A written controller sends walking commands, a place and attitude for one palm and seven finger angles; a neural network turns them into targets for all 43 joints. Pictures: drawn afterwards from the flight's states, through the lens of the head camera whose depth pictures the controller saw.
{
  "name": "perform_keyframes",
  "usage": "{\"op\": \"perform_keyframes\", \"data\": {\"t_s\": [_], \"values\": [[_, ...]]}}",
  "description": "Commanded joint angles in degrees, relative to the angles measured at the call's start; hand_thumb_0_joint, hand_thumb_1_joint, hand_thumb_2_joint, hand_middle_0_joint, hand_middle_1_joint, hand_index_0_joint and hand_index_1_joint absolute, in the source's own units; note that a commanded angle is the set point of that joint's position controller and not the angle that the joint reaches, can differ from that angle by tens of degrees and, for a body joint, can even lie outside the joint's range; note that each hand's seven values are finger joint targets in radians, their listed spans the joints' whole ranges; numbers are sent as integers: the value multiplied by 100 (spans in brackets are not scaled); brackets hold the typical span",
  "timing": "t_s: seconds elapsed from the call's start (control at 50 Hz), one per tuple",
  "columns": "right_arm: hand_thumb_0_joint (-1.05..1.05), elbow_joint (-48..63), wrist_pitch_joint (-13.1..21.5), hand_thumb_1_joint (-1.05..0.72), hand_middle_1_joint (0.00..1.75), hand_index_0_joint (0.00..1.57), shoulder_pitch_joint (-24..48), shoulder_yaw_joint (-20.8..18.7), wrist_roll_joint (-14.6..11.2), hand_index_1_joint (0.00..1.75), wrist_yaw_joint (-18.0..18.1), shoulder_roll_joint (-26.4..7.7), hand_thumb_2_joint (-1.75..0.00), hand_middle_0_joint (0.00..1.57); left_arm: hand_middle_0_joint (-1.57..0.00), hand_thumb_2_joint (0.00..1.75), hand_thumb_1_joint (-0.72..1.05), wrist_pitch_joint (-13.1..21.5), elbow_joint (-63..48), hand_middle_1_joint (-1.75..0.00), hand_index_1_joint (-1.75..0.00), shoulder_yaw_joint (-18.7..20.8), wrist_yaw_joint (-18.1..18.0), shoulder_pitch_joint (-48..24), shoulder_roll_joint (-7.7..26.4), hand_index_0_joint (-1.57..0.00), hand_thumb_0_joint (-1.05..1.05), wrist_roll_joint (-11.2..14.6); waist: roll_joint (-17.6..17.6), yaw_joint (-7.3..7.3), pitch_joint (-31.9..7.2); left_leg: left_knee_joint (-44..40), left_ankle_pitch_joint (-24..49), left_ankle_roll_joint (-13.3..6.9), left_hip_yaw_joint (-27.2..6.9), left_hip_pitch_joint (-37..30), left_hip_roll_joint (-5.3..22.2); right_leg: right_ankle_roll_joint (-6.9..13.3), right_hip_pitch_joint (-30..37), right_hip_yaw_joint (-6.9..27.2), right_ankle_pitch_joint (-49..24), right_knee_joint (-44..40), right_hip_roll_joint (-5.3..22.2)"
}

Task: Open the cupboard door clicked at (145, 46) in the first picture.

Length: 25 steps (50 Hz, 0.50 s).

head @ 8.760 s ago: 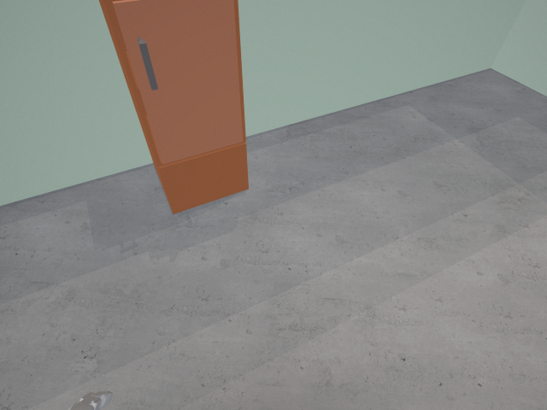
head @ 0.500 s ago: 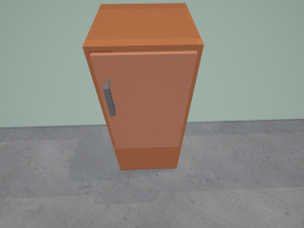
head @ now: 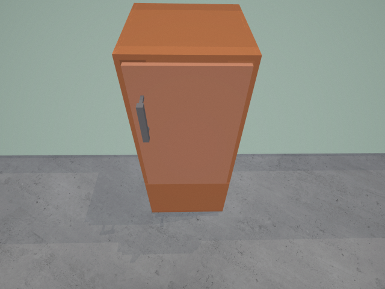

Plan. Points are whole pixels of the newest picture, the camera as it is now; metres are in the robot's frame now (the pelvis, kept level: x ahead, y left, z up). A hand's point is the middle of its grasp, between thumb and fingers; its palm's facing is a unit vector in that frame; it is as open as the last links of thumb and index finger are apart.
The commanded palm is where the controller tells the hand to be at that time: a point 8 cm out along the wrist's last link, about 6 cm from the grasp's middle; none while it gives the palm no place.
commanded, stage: come to a stop and stand still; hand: left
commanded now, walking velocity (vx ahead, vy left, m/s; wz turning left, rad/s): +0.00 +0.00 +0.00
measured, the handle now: (144, 119) +0.59 +0.20 -0.02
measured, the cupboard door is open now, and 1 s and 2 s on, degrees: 0 0 0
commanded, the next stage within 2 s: look again from close up in 0.02 s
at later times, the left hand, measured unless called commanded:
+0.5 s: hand out of the picture -0.03 +0.18 -0.19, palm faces +0.03 -0.99 -0.17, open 7.3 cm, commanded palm none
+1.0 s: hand out of the picture -0.12 +0.16 -0.18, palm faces +0.14 -0.98 -0.15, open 7.4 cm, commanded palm none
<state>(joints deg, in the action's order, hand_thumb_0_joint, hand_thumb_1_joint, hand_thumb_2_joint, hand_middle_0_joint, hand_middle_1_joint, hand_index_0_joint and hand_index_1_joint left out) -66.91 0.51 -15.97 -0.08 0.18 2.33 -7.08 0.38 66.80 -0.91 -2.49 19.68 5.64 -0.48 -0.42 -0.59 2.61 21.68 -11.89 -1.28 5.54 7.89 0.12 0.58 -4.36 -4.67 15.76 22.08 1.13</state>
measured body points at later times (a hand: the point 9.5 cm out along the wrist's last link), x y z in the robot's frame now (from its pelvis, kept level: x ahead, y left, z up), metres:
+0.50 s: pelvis -0.04 +0.02 -0.01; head -0.05 +0.03 +0.44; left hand -0.03 +0.23 -0.17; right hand -0.02 -0.21 -0.16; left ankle +0.00 +0.10 -0.74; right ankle -0.04 -0.10 -0.74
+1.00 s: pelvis -0.04 +0.01 -0.01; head -0.05 +0.02 +0.44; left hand -0.12 +0.21 -0.17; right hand -0.04 -0.21 -0.16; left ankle +0.00 +0.10 -0.74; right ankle -0.04 -0.10 -0.74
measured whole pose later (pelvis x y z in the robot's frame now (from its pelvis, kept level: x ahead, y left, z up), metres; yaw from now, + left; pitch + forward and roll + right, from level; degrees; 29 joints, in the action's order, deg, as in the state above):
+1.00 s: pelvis -0.04 +0.01 -0.01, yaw +4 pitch -1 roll -1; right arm -61.5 -1.2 -19.8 -1.6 1.2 1.2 -7.3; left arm 0.2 61.1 1.2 -1.2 26.9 7.1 -1.8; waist -0.8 -0.9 -0.9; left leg 32.4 -19.0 -3.3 2.5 18.6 -0.9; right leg 1.8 -12.6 -5.4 18.6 29.6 1.0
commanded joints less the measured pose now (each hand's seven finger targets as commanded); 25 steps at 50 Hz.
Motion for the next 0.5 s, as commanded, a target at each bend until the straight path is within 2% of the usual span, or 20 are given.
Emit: {"op": "perform_keyframes", "data": {"t_s": [0.0,0.08,0.1,0.12,0.14,0.16,0.18,0.2,0.22,0.26,0.3,0.4,0.42,0.48], "values": [[0,64,65,-90,30,20,-445,-42,16,30,28,-443,-90,20,-20,90,90,44,-66,-30,-30,114,-24,414,490,-20,0,-8,52,69,366,-402,614,-55,-676,-54,645,52,-675,578,-660,-518,560],[0,83,76,-90,30,20,-423,-46,15,30,24,-475,-90,20,-20,90,90,57,-69,-30,-30,112,-21,437,510,-20,0,-6,-18,58,319,-373,703,-63,-677,-82,653,54,-674,583,-722,-513,579],[0,544,201,-90,30,20,77,9,-15,30,-89,-692,-90,20,-20,90,90,300,-89,-30,-30,48,-218,555,691,-20,0,-138,-204,-74,252,967,1886,97,-526,478,702,24,-710,809,-3219,-242,800],[0,810,176,-90,30,20,4,4,3,30,-119,-528,-90,20,-20,90,90,341,-235,-30,-30,118,-187,539,872,-20,0,-100,-102,146,117,824,1199,101,-445,384,523,103,-519,691,-4298,11,987],[0,708,177,-90,30,20,-349,-8,50,30,-82,-302,-90,20,-20,90,90,335,-327,-30,-30,120,-152,572,797,-20,0,-76,-223,182,-363,692,816,-26,-465,266,400,173,-157,699,-4600,356,951],[0,659,183,-90,30,20,-535,-33,51,30,-56,-404,-90,20,-20,90,90,324,-333,-30,-30,93,-135,546,735,-20,0,-28,-365,206,-843,720,933,-72,-491,245,441,206,69,570,-4277,470,887],[0,644,168,-90,30,20,-561,-44,45,30,-43,-490,-90,20,-20,90,90,300,-379,-30,-30,91,-128,502,668,-20,0,-11,-445,200,-1010,689,1105,-86,-538,168,523,218,87,531,-3648,491,798],[0,653,150,-90,30,20,-508,-59,37,30,-36,-518,-90,20,-20,90,90,270,-443,-30,-30,92,-113,458,642,-20,0,-12,-366,168,-892,645,1138,-90,-566,158,552,221,-76,545,-3050,450,743],[0,662,135,-90,30,20,-513,-51,46,30,-38,-536,-90,20,-20,90,90,218,-488,-30,-30,95,-102,398,640,-20,0,-38,-248,152,-588,628,1179,-112,-599,283,582,221,-279,473,-2431,427,658],[0,689,97,-90,30,20,-410,-50,61,30,-45,-564,-90,20,-20,90,90,136,-536,-30,-30,91,-68,366,612,-20,0,-51,-29,96,26,431,818,-133,-668,571,593,225,-724,503,-1209,275,557],[0,743,59,-90,30,20,-348,-48,67,30,-70,-581,-90,20,-20,90,90,89,-595,-30,-30,92,-39,352,636,-20,0,-56,76,63,473,217,94,-142,-758,930,569,235,-1023,542,-189,119,473],[0,844,35,-90,30,20,-383,-70,87,30,-94,-656,-90,20,-20,90,90,45,-729,-30,-30,120,-2,312,701,-20,0,-66,111,75,573,-117,-884,-154,-926,1209,552,214,-1113,531,386,82,404],[0,837,46,-90,30,20,-365,-77,86,30,-97,-645,-90,20,-20,90,90,44,-733,-30,-30,120,0,328,689,-20,0,-76,217,41,554,-204,-917,-170,-962,1236,581,201,-1055,496,289,98,410],[0,881,47,-90,30,20,-379,-91,92,30,-96,-713,-90,20,-20,90,90,23,-784,-30,-30,129,18,363,691,-20,0,-76,180,33,445,-370,-1265,-183,-1074,1321,620,174,-967,439,300,158,369]]}}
